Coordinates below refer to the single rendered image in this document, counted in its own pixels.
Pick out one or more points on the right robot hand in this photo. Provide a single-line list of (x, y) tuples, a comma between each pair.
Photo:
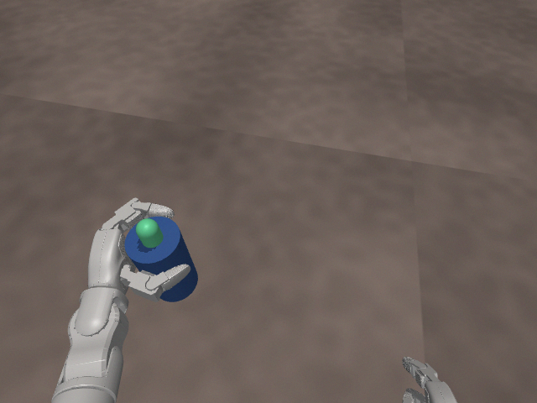
[(435, 390)]

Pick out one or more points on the left robot arm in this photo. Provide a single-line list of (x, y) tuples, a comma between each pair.
[(94, 364)]

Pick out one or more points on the bottle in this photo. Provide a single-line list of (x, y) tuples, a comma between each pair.
[(155, 244)]

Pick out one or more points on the left robot hand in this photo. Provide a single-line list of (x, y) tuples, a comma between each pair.
[(109, 264)]

